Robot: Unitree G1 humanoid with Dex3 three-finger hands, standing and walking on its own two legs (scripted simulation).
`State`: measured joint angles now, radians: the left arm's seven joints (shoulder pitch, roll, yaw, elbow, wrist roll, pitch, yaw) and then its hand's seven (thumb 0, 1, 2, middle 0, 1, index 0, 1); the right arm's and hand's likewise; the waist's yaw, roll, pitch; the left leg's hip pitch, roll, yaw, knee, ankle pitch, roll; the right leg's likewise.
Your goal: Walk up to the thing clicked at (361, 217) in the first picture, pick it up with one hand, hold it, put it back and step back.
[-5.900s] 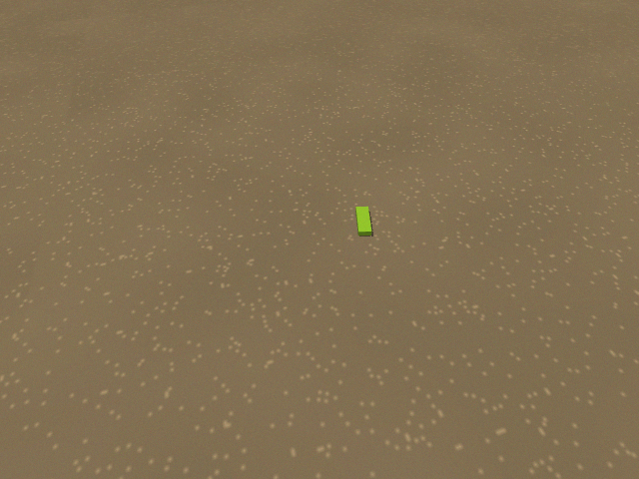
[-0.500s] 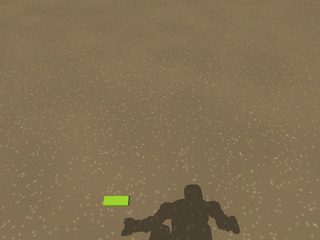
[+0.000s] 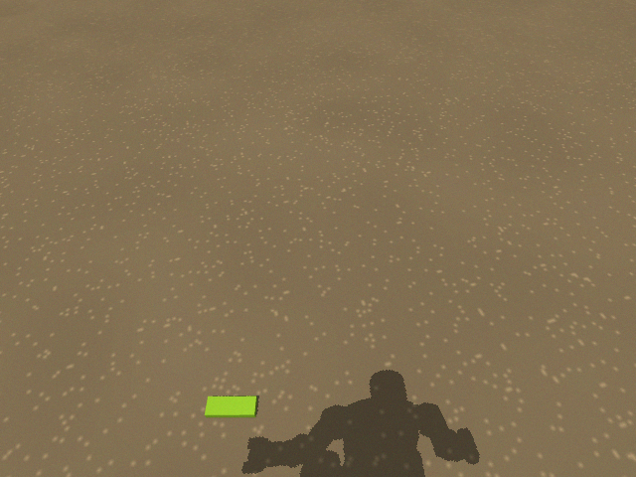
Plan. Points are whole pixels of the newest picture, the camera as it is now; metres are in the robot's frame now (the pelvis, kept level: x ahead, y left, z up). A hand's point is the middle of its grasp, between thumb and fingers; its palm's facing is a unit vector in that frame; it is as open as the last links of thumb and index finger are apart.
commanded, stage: stand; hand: left
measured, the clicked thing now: (231, 406) +0.46 +0.30 -0.77
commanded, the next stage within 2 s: none
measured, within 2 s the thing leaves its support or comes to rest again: neither
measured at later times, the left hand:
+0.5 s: hand out of the picture +0.07 +0.25 -0.15, palm faces -0.01 -0.94 -0.35, open 7.4 cm
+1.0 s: hand out of the picture +0.07 +0.24 -0.16, palm faces -0.01 -0.94 -0.35, open 7.4 cm
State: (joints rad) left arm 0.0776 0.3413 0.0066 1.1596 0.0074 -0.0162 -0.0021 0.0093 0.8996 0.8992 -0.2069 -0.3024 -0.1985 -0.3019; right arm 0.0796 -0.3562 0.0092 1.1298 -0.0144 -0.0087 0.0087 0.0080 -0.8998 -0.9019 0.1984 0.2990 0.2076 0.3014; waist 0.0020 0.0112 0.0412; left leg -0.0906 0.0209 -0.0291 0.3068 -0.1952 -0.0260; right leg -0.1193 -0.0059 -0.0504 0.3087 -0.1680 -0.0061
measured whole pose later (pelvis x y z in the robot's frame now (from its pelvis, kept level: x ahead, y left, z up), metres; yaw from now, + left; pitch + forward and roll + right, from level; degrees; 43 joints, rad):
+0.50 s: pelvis -0.01 -0.01 +0.00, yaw +0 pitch -2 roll +0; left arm 0.10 0.34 0.01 1.16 0.01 -0.01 0.00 0.01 0.90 0.90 -0.21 -0.30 -0.20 -0.30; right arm 0.11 -0.35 0.01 1.13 -0.02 -0.01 0.01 0.01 -0.90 -0.90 0.20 0.30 0.21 0.30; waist 0.00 0.01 0.04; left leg -0.08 0.03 -0.03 0.30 -0.18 -0.04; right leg -0.12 0.00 -0.05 0.31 -0.16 -0.02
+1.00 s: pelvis +0.00 -0.01 +0.00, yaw +0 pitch -2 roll +0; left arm 0.11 0.34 0.00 1.15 0.01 -0.02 0.00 0.01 0.90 0.90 -0.21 -0.30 -0.20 -0.30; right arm 0.12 -0.36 0.02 1.13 -0.02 -0.01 0.01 0.01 -0.90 -0.90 0.20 0.30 0.21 0.30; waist 0.00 0.01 0.04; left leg -0.09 0.04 -0.04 0.31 -0.19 -0.04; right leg -0.12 0.01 -0.06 0.32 -0.17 -0.02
